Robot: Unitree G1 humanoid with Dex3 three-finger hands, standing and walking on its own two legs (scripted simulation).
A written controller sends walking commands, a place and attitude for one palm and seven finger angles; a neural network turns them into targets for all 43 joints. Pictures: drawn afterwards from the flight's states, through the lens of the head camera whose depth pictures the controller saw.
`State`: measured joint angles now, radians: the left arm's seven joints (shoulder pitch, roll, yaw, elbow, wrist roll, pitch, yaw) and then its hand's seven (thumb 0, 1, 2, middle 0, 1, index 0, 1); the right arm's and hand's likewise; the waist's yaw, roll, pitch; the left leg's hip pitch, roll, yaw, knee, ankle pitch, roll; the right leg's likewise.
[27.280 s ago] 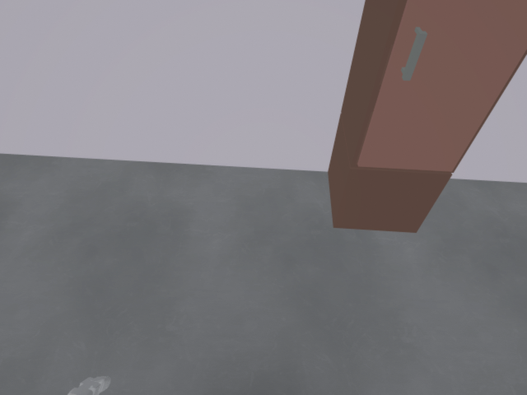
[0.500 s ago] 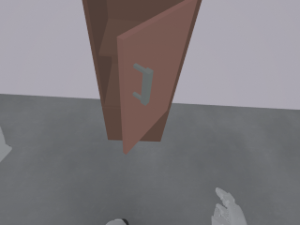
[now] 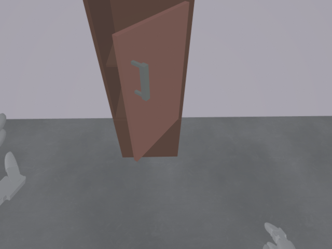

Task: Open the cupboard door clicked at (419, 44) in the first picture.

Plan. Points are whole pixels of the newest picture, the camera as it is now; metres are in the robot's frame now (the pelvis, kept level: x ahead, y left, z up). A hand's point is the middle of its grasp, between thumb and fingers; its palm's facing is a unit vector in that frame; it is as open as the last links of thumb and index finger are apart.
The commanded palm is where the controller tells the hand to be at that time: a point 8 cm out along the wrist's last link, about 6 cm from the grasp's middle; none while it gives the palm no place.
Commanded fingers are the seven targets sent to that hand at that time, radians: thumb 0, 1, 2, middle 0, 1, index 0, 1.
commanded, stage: stop stepping back and stand still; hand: left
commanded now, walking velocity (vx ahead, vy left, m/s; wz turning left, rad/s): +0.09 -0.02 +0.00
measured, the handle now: (140, 80) +0.58 +0.11 +0.10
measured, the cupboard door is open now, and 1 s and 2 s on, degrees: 52 52 52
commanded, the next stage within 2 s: let the arm hang, fingers relaxed in 0.60 s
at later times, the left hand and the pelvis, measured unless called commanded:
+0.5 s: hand out of the picture +0.15 +0.28 +0.16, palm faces +0.43 -0.81 -0.40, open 7.4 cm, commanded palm +0.09 +0.32 +0.18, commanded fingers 0.00 0.90 0.90 -0.20 -0.30 -0.20 -0.30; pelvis -0.05 +0.02 +0.00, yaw +0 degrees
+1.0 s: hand out of the picture +0.04 +0.17 -0.16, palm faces +0.11 -0.99 -0.13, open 7.0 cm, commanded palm none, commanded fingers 0.00 0.90 0.90 -0.20 -0.30 -0.20 -0.30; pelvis -0.05 +0.01 -0.01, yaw +3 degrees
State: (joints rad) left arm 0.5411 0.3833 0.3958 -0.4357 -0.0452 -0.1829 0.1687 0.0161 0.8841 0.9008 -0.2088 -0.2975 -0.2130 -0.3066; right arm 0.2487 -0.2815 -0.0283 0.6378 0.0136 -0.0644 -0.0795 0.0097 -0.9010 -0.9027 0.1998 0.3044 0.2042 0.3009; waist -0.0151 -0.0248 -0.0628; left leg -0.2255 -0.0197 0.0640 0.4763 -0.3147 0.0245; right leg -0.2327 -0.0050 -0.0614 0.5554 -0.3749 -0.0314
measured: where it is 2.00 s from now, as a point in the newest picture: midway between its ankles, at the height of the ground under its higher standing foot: outside the picture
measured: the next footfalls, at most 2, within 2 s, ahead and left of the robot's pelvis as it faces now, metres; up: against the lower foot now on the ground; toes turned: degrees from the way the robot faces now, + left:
left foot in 0.44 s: -0.01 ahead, +0.16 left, +0.00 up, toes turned +5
right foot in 0.68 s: +0.01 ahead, -0.07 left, +0.00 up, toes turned -5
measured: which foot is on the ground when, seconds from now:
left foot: down 0.00-0.20, up 0.22-0.42, down 0.44-1.00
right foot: down 0.00-0.44, up 0.46-0.66, down 0.68-1.00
